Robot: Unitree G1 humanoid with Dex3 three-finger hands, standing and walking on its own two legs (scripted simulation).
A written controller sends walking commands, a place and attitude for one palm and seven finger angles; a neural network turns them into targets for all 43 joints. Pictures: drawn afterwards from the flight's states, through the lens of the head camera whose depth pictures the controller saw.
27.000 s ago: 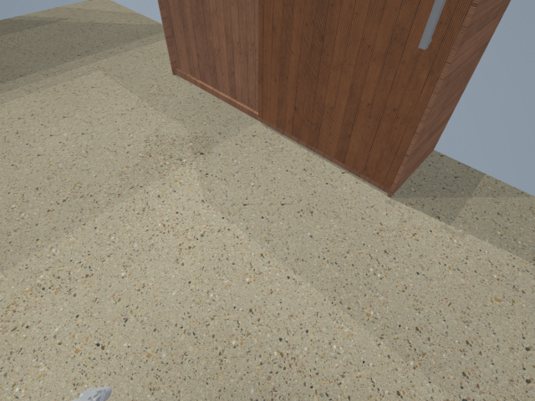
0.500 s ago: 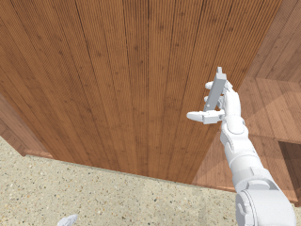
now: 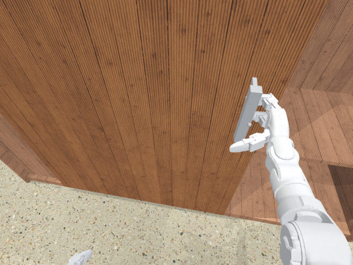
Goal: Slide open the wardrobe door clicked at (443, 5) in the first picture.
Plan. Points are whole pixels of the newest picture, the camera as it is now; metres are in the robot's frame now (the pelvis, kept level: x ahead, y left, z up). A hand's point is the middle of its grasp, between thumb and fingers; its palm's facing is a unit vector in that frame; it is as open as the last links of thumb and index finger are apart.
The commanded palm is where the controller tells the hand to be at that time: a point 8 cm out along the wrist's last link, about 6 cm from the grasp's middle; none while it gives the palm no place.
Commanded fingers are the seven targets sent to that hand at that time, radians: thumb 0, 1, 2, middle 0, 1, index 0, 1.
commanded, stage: slip the hand off the handle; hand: right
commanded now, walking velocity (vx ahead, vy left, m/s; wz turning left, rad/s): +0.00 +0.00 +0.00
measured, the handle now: (245, 111) +0.48 -0.11 +0.09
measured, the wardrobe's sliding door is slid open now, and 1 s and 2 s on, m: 0.66 0.66 0.66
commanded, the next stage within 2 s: draw the hand back to the body in 1.10 s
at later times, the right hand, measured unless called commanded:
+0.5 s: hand (272, 129) +0.43 -0.17 +0.09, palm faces +0.01 +0.99 -0.10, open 14.1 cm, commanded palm +0.39 -0.22 +0.10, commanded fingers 0.00 0.55 -0.20 0.25 1.15 0.25 1.15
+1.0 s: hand (285, 165) +0.33 -0.18 +0.09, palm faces +0.05 +0.99 -0.11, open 14.7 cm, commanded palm +0.30 -0.23 +0.10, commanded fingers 0.00 0.55 -0.20 0.25 1.15 0.25 1.15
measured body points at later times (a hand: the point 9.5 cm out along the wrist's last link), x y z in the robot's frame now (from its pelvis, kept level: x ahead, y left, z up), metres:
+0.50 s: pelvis +0.00 -0.01 +0.00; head +0.03 -0.02 +0.44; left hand +0.08 +0.25 -0.11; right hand +0.43 -0.23 +0.10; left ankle +0.01 +0.11 -0.73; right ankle +0.02 -0.12 -0.73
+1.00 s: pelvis +0.00 +0.00 +0.00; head -0.01 +0.01 +0.45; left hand +0.18 +0.24 -0.08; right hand +0.32 -0.23 +0.10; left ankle +0.01 +0.11 -0.73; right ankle +0.02 -0.12 -0.73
